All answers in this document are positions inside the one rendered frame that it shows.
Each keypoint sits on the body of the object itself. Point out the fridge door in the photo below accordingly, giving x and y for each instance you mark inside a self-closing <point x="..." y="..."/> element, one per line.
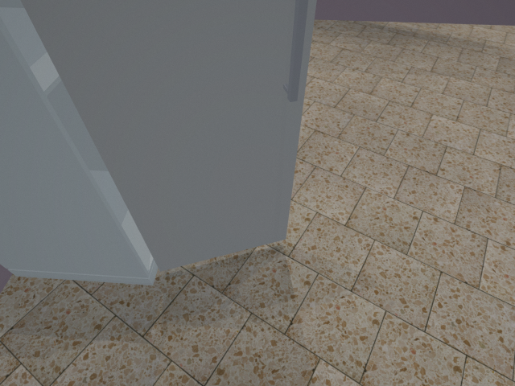
<point x="184" y="101"/>

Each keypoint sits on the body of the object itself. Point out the handle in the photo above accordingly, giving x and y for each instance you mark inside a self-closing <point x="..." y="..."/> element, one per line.
<point x="300" y="19"/>

